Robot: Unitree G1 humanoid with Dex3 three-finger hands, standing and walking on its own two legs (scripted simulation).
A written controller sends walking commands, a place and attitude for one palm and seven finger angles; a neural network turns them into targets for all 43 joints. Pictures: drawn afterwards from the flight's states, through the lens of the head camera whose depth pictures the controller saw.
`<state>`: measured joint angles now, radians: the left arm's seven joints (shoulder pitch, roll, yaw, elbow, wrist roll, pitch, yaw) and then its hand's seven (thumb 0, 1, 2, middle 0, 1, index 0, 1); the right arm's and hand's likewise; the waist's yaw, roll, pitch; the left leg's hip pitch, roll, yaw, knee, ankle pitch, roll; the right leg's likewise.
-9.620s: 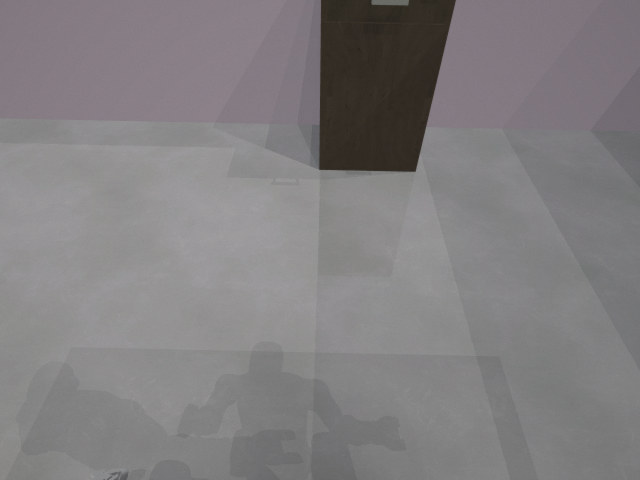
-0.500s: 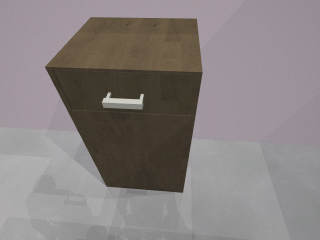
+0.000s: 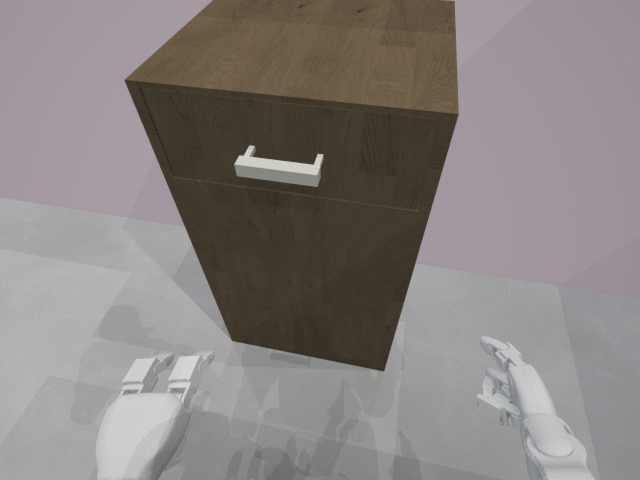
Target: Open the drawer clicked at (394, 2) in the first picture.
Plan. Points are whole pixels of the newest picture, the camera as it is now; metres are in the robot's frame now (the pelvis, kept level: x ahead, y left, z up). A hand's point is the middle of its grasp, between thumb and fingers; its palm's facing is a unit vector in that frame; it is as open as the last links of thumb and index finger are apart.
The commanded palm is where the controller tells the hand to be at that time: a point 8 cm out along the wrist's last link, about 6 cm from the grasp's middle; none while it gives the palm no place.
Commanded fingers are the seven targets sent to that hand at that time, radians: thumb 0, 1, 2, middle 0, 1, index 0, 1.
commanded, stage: raise the hand with hooked fingers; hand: left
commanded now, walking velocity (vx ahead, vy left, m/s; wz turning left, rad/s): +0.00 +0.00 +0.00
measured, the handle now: (281, 163) +0.55 +0.17 +0.08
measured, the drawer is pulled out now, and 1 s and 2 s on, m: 0.00 0.00 0.00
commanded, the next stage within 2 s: move the hooked fingers above the handle in 1.42 s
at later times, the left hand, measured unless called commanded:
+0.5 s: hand (146, 313) +0.25 +0.25 +0.09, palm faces +0.08 -0.09 -0.99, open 11.8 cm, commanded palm +0.23 +0.25 +0.15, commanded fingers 0.00 -0.27 0.40 -0.28 -1.05 -0.28 -1.05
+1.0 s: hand (115, 216) +0.31 +0.28 +0.18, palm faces +0.07 -0.02 -1.00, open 13.8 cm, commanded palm +0.28 +0.28 +0.25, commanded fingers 0.00 -0.50 0.30 -0.30 -1.20 -0.30 -1.20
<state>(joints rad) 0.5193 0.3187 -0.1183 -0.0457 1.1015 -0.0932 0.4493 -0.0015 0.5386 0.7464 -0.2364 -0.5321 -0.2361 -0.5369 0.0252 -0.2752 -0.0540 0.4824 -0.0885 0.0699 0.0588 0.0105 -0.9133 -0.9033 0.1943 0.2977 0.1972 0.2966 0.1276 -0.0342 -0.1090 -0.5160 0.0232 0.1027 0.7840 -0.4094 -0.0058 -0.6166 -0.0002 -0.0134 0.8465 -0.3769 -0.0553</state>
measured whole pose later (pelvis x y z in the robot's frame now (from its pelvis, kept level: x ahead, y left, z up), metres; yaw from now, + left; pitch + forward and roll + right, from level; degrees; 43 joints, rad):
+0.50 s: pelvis +0.02 +0.02 +0.03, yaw +1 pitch +3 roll +1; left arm 0.26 0.41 -0.06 -0.16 0.98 0.01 0.23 0.00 -0.04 0.50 -0.29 -0.91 -0.29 -0.91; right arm 0.17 -0.26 -0.02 0.63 -0.04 0.12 0.01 0.01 -0.91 -0.90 0.20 0.30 0.20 0.30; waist 0.08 0.08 -0.02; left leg -0.27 0.00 0.08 0.57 -0.34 0.02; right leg -0.35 -0.01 -0.03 0.60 -0.30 -0.02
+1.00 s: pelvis +0.01 +0.03 +0.04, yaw +3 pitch -1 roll +0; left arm -0.16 0.56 -0.04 -0.04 0.87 0.02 -0.09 0.00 -0.47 0.31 -0.32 -1.19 -0.32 -1.19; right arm 0.08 -0.25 0.03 0.61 0.01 0.16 0.00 0.01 -0.91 -0.90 0.20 0.30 0.20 0.30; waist 0.10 0.10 0.01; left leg -0.13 -0.01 0.05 0.40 -0.25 0.02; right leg -0.18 -0.02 -0.07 0.42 -0.21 -0.01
